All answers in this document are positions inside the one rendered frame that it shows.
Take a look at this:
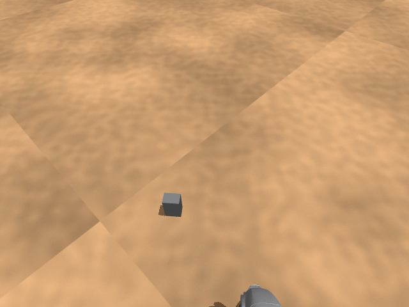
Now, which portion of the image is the carton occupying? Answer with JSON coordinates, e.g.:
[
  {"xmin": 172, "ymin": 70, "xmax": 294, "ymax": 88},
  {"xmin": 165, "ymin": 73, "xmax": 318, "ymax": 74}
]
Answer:
[{"xmin": 162, "ymin": 193, "xmax": 182, "ymax": 217}]

